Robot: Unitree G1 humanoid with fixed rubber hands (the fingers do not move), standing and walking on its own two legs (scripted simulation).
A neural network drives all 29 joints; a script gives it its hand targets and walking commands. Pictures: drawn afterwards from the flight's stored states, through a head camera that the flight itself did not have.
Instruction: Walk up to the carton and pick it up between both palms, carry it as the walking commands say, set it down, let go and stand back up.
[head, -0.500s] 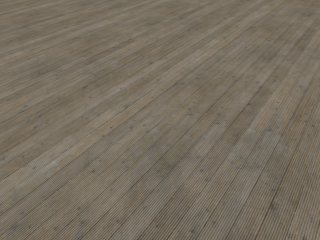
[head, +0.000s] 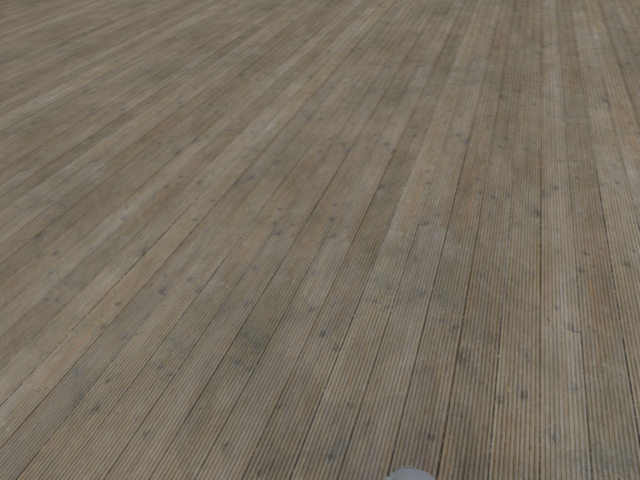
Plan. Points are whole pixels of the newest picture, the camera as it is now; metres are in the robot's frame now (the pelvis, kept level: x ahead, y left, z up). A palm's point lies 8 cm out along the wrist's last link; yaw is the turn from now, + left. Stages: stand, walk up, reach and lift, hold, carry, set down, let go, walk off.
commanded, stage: walk up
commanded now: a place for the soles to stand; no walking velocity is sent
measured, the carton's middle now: out of the picture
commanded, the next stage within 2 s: none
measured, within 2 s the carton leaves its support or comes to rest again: neither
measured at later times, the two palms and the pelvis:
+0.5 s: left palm (266, 451) +0.22 +0.09 -0.10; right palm (612, 374) +0.29 -0.39 -0.06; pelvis +0.19 -0.14 +0.03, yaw -15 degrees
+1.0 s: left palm (336, 218) +0.69 -0.02 -0.09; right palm (594, 312) +0.45 -0.48 -0.14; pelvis +0.49 -0.21 -0.01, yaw -37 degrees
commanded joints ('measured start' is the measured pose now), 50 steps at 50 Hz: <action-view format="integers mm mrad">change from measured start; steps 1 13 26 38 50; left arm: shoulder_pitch -108 -9 268 356 196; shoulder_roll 44 131 87 45 -17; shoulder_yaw -13 -3 -6 -32 10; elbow -147 -175 -100 -116 -315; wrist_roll -10 -24 -21 -15 19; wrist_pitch -32 -116 -181 -164 -81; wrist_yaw -35 87 86 85 6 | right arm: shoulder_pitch -68 -87 -405 -105 -194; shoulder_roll -279 -130 -64 -107 -179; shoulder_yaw -62 -40 -27 -61 -64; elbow -88 -318 -386 -322 -314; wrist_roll -4 23 50 72 39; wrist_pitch -23 44 58 6 -68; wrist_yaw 15 105 120 52 18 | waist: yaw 36 48 102 -67 89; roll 192 -119 101 -82 91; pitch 190 -66 145 -70 -74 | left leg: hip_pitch -319 -823 -1115 -80 -502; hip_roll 331 18 -5 -195 383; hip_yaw -112 -256 -242 -186 -482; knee -377 692 370 -32 -468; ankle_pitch -70 127 484 449 -308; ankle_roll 315 152 94 217 409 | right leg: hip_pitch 40 175 413 203 -77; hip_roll -69 -107 -36 81 -85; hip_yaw -2 532 527 338 201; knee -168 -875 -978 -360 43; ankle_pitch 54 -463 -239 891 183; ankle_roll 3 -302 -168 -115 -49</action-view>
